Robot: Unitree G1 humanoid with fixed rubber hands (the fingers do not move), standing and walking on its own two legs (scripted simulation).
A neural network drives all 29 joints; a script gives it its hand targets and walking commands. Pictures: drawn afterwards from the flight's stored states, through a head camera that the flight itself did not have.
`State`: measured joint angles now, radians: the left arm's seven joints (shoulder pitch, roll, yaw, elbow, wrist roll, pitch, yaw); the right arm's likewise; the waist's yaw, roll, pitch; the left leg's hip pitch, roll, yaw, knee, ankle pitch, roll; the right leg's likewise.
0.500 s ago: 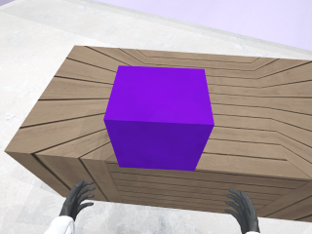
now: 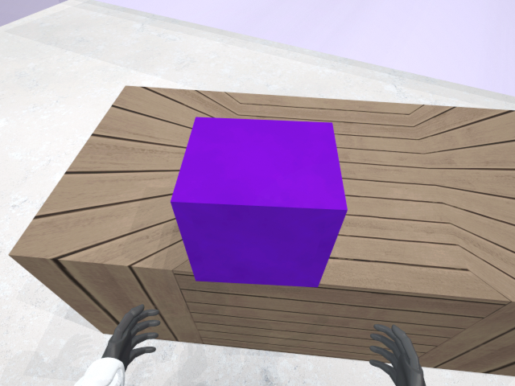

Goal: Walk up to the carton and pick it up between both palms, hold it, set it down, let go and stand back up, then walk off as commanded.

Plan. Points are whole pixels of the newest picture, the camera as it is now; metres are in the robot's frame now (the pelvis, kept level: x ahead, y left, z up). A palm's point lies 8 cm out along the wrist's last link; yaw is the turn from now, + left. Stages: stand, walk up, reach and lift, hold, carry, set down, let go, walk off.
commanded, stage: let go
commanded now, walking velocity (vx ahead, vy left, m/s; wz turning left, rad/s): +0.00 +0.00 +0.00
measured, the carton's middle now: (259, 206) +0.45 +0.01 -0.03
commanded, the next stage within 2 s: stand in 0.56 s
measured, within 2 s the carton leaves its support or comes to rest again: neither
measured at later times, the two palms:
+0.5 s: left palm (117, 365) +0.16 +0.23 -0.07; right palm (408, 385) +0.15 -0.22 -0.08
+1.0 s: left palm out of the picture +0.08 +0.30 -0.12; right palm out of the picture +0.06 -0.23 -0.10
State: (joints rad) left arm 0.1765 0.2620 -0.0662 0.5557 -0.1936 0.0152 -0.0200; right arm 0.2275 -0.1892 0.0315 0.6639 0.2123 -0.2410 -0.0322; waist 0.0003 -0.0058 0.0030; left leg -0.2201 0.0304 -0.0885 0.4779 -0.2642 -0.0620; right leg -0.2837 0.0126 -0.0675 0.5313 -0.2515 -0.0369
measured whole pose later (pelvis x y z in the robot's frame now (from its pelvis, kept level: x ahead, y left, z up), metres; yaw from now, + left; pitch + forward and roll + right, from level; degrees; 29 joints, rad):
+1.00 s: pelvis -0.01 +0.04 +0.00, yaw +0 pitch -1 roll -2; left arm 0.23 0.33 -0.04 0.82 -0.01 -0.01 -0.03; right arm 0.27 -0.29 0.03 0.83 0.07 -0.03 -0.01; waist 0.00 -0.01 0.04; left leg -0.29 0.03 -0.09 0.61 -0.31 -0.03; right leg -0.28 0.01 -0.07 0.51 -0.22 -0.02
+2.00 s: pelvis -0.02 +0.02 +0.00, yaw +0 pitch -1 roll -1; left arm 0.20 0.33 -0.04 0.99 -0.01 -0.03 -0.02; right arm 0.20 -0.29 0.03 0.96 0.07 -0.02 -0.01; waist 0.00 -0.01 0.02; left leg -0.26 0.03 -0.09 0.55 -0.28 -0.04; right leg -0.28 0.01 -0.07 0.51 -0.21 -0.02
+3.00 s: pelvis -0.09 +0.07 -0.02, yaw +0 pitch -9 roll -4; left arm 0.11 0.35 -0.04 0.88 -0.01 0.04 0.01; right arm 0.22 -0.32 -0.05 0.95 0.07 0.04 -0.01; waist 0.00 -0.03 0.18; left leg -0.27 -0.02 -0.08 0.82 -0.39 0.05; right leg -0.36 0.02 -0.06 1.00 -0.48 -0.01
